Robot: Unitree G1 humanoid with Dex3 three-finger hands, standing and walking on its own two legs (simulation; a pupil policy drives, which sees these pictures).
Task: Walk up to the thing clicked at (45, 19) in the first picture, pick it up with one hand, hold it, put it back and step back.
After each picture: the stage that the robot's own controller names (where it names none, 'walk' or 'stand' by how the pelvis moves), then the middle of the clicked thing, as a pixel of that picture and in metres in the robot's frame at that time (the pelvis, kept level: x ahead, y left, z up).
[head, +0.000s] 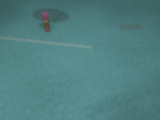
stand; (46, 22) +1.61 +0.49 -0.65
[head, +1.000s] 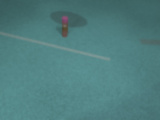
walk; (64, 27) +1.50 +0.23 -0.63
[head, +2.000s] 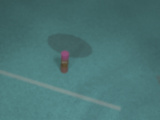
walk; (64, 62) +0.94 +0.13 -0.64
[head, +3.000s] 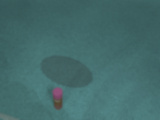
walk; (58, 99) +0.56 +0.16 -0.64
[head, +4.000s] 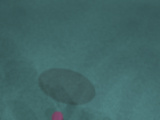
stand; out of the picture +0.38 +0.14 -0.63
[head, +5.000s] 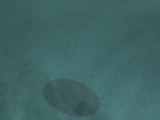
stand; out of the picture +0.34 +0.15 -0.65
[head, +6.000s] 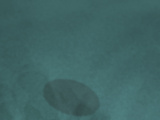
stand; out of the picture +0.35 +0.15 -0.66
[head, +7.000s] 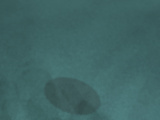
stand; out of the picture +0.35 +0.15 -0.66
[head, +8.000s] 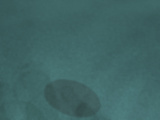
stand; out of the picture +0.35 +0.15 -0.66
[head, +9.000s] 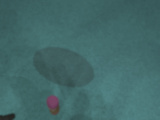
go down; (53, 106) +0.38 +0.15 -0.57
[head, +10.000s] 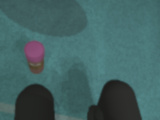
go down; (35, 60) +0.45 +0.16 -0.26
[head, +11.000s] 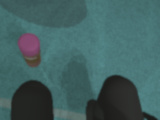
close in; (31, 53) +0.45 +0.16 -0.25
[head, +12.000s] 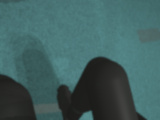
close in; out of the picture +0.45 +0.20 -0.17
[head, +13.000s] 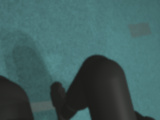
close; out of the picture +0.45 +0.22 -0.17
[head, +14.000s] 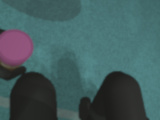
lift; (11, 56) +0.36 +0.22 -0.08
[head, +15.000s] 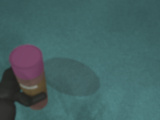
lift; (33, 83) +0.31 +0.16 +0.06
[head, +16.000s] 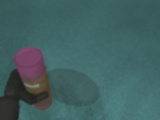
hold; (37, 83) +0.32 +0.16 +0.05
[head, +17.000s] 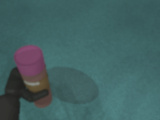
hold; (37, 81) +0.32 +0.16 +0.04
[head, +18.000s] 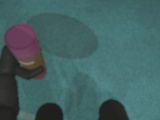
crouch; (31, 58) +0.40 +0.16 -0.03
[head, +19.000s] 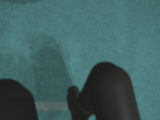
lower; out of the picture +0.46 +0.21 -0.15
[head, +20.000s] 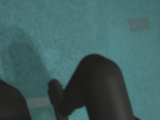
lower; out of the picture +0.47 +0.24 -0.18
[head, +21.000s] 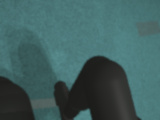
lower; out of the picture +0.46 +0.24 -0.17
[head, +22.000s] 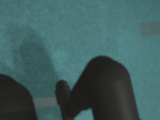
lower; out of the picture +0.45 +0.23 -0.17
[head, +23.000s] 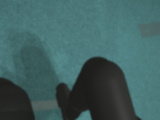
rest; out of the picture +0.46 +0.22 -0.16
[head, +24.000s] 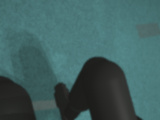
open; out of the picture +0.45 +0.21 -0.18
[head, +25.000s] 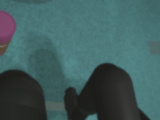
stand; out of the picture +0.43 +0.20 -0.19
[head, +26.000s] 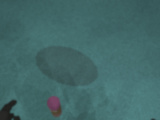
stand; (55, 107) +0.38 +0.15 -0.53
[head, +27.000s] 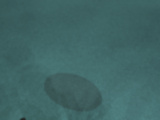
stand; out of the picture +0.35 +0.14 -0.60
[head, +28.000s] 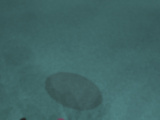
stand; out of the picture +0.36 +0.13 -0.60
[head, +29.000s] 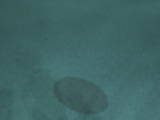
stand; out of the picture +0.38 +0.13 -0.65
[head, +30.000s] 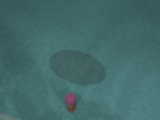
walk; (70, 103) +0.43 +0.08 -0.63
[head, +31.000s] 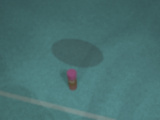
walk; (72, 80) +0.65 +0.12 -0.63
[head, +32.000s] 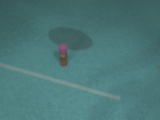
walk; (63, 56) +0.98 +0.20 -0.63
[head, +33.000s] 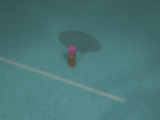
stand; (72, 57) +1.04 +0.13 -0.65
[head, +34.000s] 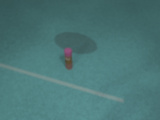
stand; (68, 59) +1.02 +0.17 -0.66
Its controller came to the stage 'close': yes
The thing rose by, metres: 0.70
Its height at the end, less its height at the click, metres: +0.00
